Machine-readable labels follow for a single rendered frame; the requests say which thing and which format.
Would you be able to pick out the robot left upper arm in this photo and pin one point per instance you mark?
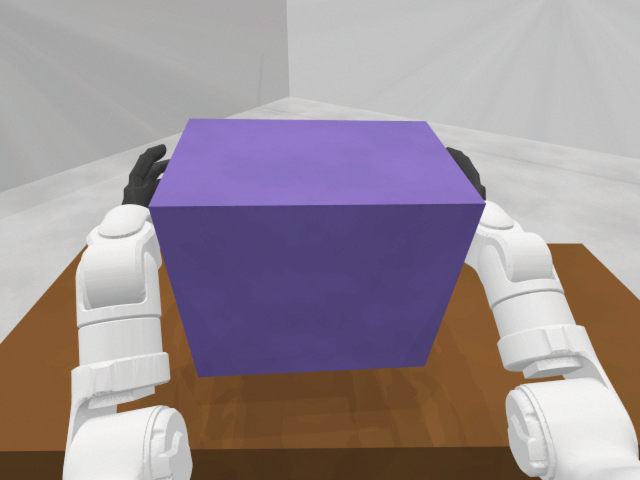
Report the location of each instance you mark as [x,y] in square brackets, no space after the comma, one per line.
[144,444]

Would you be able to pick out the pedestal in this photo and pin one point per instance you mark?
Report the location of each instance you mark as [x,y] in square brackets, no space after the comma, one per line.
[442,421]

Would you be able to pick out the right robot forearm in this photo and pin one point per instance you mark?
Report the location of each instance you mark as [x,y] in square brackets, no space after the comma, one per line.
[539,336]

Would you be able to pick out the right robot hand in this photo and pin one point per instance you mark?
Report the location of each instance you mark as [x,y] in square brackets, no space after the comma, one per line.
[469,170]

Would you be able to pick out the left robot hand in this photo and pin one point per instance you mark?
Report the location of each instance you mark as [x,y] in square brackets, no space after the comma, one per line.
[142,179]

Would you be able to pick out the carton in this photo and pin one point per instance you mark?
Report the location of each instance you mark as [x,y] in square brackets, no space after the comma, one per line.
[312,245]

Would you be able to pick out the robot right upper arm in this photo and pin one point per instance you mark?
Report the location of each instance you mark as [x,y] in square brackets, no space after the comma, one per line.
[570,430]

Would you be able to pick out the left robot forearm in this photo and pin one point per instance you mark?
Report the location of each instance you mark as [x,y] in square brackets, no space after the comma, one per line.
[118,309]

